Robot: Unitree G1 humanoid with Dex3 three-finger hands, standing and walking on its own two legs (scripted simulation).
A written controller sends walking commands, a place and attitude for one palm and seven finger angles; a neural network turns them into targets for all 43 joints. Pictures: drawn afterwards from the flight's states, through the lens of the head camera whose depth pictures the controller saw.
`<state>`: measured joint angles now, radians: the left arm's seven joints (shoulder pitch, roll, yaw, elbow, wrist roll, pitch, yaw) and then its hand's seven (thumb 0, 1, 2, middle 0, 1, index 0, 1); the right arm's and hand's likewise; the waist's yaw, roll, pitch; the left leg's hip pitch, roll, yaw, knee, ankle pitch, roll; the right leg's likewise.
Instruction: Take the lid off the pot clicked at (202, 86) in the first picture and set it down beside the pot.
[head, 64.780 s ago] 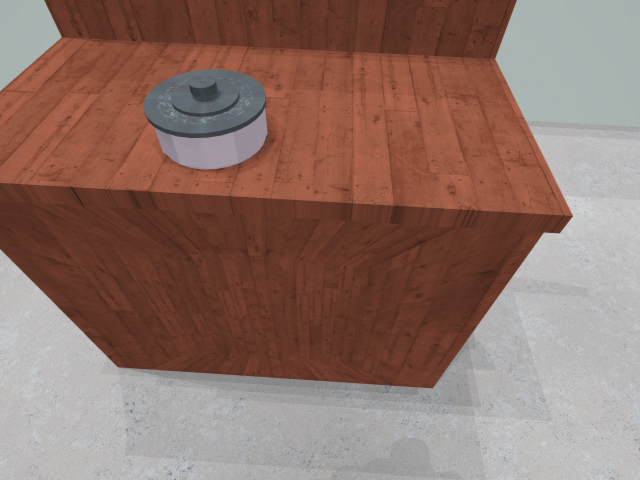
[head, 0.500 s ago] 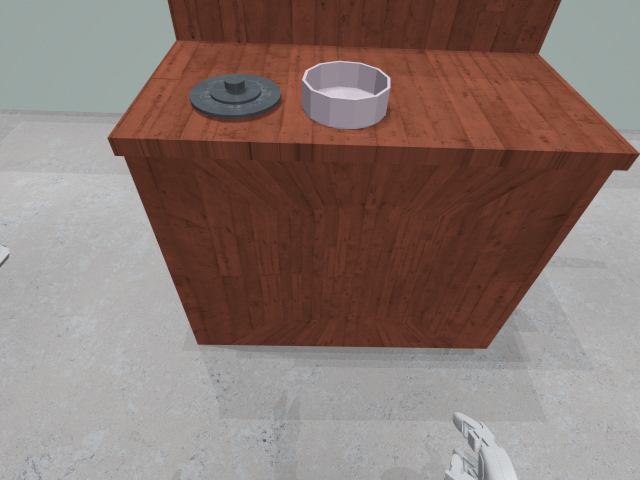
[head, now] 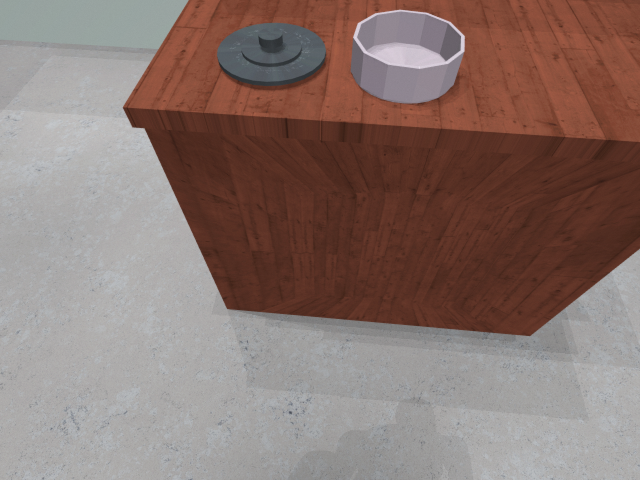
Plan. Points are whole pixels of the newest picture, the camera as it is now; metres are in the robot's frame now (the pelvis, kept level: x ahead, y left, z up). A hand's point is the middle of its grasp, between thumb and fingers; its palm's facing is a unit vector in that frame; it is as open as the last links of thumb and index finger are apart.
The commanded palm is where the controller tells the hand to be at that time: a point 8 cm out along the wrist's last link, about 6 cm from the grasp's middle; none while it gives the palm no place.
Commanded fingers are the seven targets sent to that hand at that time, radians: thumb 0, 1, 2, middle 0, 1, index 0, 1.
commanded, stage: stop stepping back and stand still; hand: left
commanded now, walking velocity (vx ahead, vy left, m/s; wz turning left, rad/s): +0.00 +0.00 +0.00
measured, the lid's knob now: (270, 38) +0.78 +0.12 +0.11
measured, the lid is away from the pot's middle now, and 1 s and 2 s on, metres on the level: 0.24 0.24 0.24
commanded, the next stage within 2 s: let the arm hang, fingers relaxed in 0.52 s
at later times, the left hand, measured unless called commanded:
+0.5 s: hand (185, 465) +0.15 +0.20 -0.16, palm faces -0.06 -0.97 -0.21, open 7.4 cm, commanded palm none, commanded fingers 0.00 0.90 0.90 -0.20 -0.30 -0.20 -0.30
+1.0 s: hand out of the picture +0.08 +0.21 -0.17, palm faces -0.06 -0.97 -0.22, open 7.4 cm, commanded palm none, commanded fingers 0.00 0.90 0.90 -0.20 -0.30 -0.20 -0.30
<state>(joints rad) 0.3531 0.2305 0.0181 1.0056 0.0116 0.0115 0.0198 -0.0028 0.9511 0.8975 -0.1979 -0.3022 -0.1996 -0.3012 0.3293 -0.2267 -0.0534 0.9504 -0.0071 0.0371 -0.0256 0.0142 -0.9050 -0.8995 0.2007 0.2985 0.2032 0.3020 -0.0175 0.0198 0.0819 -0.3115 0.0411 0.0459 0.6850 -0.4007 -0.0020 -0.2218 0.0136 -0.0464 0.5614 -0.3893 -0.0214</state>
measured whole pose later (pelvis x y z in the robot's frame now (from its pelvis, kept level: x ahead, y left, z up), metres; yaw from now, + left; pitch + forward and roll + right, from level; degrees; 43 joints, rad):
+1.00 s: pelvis +0.04 +0.03 +0.01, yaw -4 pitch +2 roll +0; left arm 0.20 0.17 0.03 1.09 0.01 0.02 0.04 0.01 0.91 0.90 -0.20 -0.30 -0.20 -0.30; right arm 0.31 -0.14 -0.04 1.08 -0.01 0.01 -0.05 0.01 -0.90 -0.90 0.20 0.30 0.20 0.30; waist -0.02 0.00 0.06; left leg -0.10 -0.01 0.12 0.44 -0.37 0.03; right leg -0.08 -0.04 -0.02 0.42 -0.38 0.03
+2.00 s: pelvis -0.03 +0.01 +0.02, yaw -3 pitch +0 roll +0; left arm 0.20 0.16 0.01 1.13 0.01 0.01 0.03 0.01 0.92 0.90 -0.20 -0.30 -0.20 -0.30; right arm 0.27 -0.15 -0.04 1.10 -0.01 0.01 -0.04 0.01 -0.90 -0.90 0.20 0.30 0.20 0.30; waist -0.03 0.01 0.07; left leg -0.15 0.02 0.10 0.40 -0.25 0.02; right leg -0.13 -0.01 -0.04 0.38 -0.25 0.00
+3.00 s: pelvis -0.04 +0.01 +0.02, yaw -3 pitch +0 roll +0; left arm 0.17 0.17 0.02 1.11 0.02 0.01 0.03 0.01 0.92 0.90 -0.20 -0.30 -0.20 -0.30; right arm 0.24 -0.17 -0.04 1.09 -0.01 0.01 -0.04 0.01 -0.90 -0.90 0.20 0.30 0.20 0.30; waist -0.02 0.01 0.07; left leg -0.17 0.03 0.10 0.42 -0.24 0.01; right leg -0.15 0.00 -0.04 0.40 -0.25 -0.01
